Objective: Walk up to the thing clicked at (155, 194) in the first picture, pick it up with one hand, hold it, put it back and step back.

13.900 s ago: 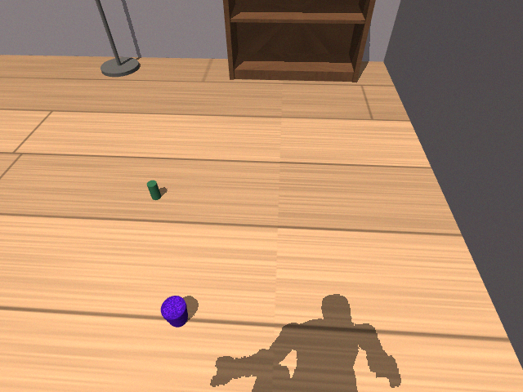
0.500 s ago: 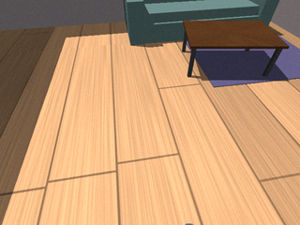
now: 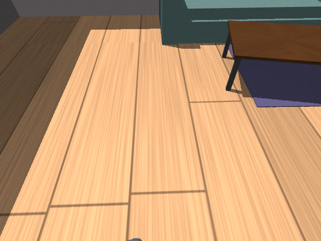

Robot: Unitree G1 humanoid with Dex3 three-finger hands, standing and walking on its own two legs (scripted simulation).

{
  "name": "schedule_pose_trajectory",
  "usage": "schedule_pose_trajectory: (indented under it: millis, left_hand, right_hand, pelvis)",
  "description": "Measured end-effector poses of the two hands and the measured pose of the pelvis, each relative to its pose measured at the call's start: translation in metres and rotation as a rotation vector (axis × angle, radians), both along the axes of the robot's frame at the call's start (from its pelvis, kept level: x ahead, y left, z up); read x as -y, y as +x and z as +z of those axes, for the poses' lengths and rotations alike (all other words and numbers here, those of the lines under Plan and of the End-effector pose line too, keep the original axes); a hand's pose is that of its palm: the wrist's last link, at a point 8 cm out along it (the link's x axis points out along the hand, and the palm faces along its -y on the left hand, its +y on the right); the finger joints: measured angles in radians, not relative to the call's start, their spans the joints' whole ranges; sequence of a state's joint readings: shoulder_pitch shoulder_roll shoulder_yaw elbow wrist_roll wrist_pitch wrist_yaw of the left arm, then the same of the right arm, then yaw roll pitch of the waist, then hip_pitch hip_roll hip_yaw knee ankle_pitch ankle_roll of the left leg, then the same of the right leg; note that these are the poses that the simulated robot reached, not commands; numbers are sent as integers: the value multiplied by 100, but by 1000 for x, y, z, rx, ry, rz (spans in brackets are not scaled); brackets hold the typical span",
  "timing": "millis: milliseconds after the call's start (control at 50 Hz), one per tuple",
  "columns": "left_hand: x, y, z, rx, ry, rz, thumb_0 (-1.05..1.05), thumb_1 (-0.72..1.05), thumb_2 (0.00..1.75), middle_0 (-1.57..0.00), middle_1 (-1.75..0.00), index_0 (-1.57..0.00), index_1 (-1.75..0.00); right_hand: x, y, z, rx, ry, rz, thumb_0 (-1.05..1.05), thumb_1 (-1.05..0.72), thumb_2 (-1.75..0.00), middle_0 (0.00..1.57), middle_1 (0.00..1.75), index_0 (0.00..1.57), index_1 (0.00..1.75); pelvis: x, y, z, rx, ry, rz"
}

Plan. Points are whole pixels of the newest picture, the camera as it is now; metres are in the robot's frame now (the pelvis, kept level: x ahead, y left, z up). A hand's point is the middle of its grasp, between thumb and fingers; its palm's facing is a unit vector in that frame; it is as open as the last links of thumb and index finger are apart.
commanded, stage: walk up
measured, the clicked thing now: out of the picture -0.63 -1.02 -0.71
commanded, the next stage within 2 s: none
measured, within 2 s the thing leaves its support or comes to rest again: neither
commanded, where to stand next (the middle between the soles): +0.43 +0.02 m, yaw -3 degrees
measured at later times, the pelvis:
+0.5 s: pelvis +0.21 -0.02 -0.01, yaw -12 degrees
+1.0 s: pelvis +0.42 +0.06 -0.01, yaw -36 degrees
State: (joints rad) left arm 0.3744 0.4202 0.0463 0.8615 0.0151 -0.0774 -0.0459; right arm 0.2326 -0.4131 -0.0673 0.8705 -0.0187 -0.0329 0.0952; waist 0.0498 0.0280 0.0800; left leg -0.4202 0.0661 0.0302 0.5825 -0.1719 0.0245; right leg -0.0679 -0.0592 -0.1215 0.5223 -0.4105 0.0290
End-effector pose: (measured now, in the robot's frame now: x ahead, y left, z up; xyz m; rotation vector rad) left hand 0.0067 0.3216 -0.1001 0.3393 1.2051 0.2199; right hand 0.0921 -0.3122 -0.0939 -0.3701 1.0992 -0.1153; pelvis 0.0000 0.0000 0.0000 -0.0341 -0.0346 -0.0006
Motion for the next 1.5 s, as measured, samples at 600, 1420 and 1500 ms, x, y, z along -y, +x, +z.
schedule_pose_trajectory:
  millis: [600,1420,1500]
  left_hand:
    - [34,346,35,37,116,-241,0,90,90,-21,-30,-20,-30]
    - [110,770,6,16,-13,-1160,0,90,90,-21,-30,-20,-30]
    - [117,767,14,60,8,-1221,0,90,90,-21,-30,-20,-30]
  right_hand:
    - [29,188,-30,47,109,-292,1,-90,-90,20,30,20,30]
    - [-188,136,2,47,-101,-1134,0,-90,-90,21,30,20,30]
    - [-213,94,-12,5,-89,-1234,0,-90,-90,21,30,20,30]
  pelvis:
    - [20,247,1,16,36,-287]
    - [-137,454,-5,-5,31,-1076]
    - [-140,447,-11,-9,29,-1139]
